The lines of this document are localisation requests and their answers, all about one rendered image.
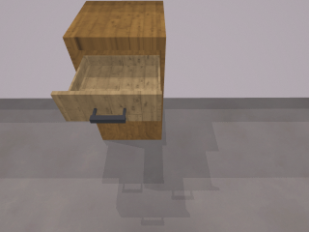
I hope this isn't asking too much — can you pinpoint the handle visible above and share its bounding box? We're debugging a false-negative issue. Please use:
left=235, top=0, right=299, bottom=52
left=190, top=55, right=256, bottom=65
left=89, top=108, right=126, bottom=124

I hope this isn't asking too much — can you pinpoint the cabinet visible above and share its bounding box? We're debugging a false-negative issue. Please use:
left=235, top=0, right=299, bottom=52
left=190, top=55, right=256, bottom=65
left=63, top=0, right=166, bottom=140

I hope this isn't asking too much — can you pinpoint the drawer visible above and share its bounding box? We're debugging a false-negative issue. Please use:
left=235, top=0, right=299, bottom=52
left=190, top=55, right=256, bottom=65
left=50, top=55, right=162, bottom=122

